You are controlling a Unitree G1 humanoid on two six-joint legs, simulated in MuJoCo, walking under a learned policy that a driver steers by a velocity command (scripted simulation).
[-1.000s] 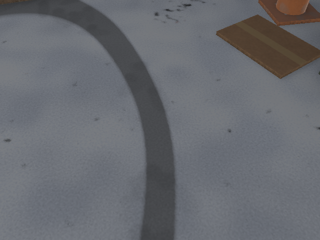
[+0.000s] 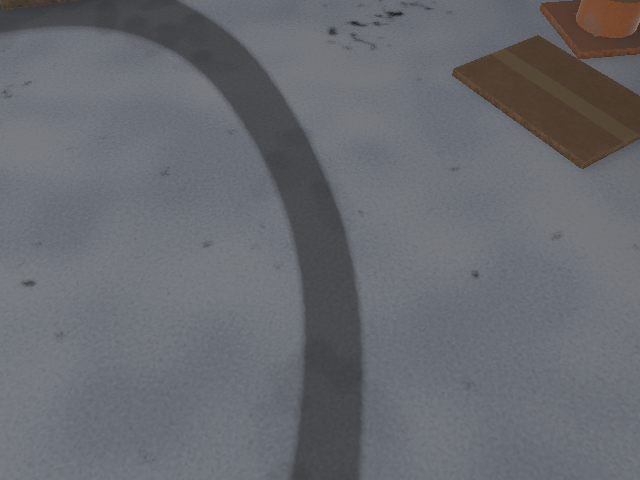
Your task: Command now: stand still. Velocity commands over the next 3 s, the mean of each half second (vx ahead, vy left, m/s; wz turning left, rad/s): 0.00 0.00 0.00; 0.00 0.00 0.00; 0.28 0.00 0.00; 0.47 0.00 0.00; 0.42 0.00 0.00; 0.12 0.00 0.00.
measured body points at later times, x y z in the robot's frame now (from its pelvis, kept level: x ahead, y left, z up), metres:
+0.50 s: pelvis +0.00 +0.00 +0.00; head +0.02 +0.00 +0.45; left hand +0.00 +0.23 -0.15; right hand +0.06 -0.24 -0.15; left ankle +0.04 +0.11 -0.73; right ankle -0.03 -0.14 -0.73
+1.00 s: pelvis +0.01 -0.01 +0.00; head +0.02 -0.01 +0.45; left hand -0.02 +0.22 -0.15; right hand +0.04 -0.25 -0.15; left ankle +0.04 +0.11 -0.73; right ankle -0.03 -0.14 -0.73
